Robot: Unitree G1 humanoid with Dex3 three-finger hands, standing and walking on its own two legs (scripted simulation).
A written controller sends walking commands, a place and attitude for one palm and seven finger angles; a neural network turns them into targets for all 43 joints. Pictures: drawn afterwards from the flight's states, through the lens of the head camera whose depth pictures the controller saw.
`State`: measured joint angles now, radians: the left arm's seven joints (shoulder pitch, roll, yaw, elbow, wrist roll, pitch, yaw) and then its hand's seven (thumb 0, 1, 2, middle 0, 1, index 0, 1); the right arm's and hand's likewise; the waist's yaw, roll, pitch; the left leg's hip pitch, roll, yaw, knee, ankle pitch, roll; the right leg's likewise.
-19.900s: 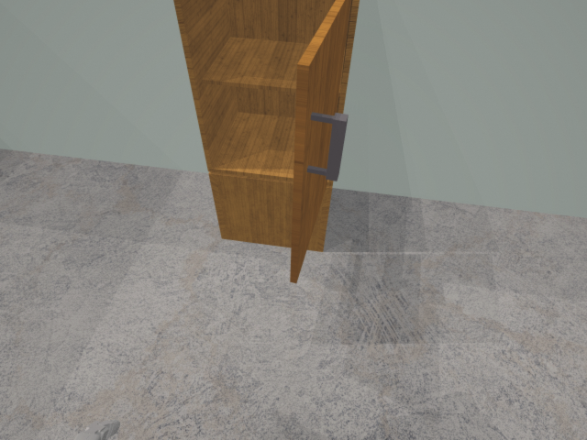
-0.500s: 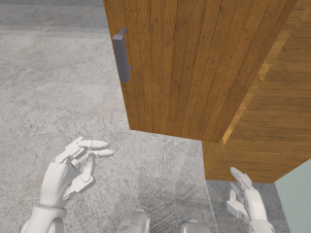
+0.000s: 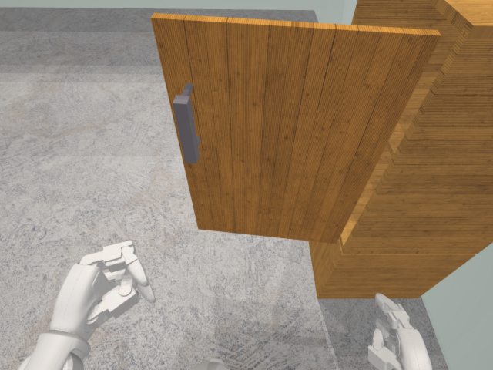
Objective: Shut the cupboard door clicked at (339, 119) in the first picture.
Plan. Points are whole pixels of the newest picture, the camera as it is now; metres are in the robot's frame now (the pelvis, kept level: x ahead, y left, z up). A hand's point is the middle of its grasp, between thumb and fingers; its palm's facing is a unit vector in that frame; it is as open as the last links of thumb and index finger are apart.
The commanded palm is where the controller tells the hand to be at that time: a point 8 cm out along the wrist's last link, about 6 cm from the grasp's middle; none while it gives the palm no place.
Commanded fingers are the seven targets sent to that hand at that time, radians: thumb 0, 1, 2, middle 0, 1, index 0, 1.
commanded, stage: raise the hand and make a fist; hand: left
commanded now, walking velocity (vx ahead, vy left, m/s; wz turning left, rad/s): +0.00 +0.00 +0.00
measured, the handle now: (190, 124) +0.50 +0.14 +0.12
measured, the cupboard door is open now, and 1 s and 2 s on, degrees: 83 83 83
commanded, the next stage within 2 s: bring the fist close to the handle in 0.76 s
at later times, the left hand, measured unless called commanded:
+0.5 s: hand (102, 264) +0.22 +0.20 +0.14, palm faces -0.01 -1.00 -0.05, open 3.1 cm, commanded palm +0.19 +0.24 +0.13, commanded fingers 0.00 0.90 0.90 -1.30 -1.50 -1.30 -1.50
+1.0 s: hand (127, 271) +0.22 +0.17 +0.12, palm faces -0.03 -1.00 -0.04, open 3.1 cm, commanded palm +0.21 +0.22 +0.13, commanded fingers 0.00 0.90 0.90 -1.30 -1.50 -1.30 -1.50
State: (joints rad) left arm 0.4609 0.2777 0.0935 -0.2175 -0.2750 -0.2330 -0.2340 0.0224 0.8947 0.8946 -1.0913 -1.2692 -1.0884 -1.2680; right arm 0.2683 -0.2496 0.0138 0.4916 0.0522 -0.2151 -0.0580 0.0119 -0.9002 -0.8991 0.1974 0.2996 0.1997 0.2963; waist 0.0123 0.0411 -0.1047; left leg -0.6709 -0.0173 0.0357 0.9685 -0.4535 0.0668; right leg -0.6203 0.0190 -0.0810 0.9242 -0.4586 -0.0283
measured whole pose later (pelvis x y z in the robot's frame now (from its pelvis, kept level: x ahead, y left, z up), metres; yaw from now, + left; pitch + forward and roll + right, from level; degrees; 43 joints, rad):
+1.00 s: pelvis -0.01 -0.01 +0.03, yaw +1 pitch +2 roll -1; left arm 0.28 0.27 0.14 -0.09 -0.30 -0.13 -0.25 0.02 0.89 0.89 -1.30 -1.50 -1.30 -1.50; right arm 0.26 -0.26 0.06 0.57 0.05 -0.26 -0.06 0.01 -0.90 -0.90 0.20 0.30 0.20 0.30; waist 0.02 0.06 -0.04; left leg -0.46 -0.03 0.02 0.77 -0.35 0.05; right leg -0.41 0.02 -0.09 0.74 -0.37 -0.04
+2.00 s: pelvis +0.00 -0.02 +0.03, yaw -1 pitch +6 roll +0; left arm -0.45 0.21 0.15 0.61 -0.19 -0.19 -0.08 0.02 0.90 0.89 -1.30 -1.50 -1.30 -1.50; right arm 0.29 -0.26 0.03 0.64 0.05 -0.09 -0.02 0.01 -0.90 -0.90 0.20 0.30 0.20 0.30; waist -0.04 0.03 -0.06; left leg -0.49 -0.01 0.06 0.72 -0.34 0.04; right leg -0.48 0.03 -0.05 0.73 -0.36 -0.05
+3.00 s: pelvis -0.01 +0.00 +0.01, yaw +0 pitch +12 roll -2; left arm -0.92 0.33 0.16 1.14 -0.17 -0.32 -0.22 0.02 0.90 0.90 -1.31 -1.50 -1.32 -1.50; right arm 0.38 -0.29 0.02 0.71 0.04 -0.08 -0.01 0.00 -0.90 -0.90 0.20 0.30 0.20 0.30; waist -0.12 0.03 -0.06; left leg -0.69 -0.02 0.05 0.83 -0.36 0.07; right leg -0.66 0.02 -0.06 0.81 -0.36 -0.02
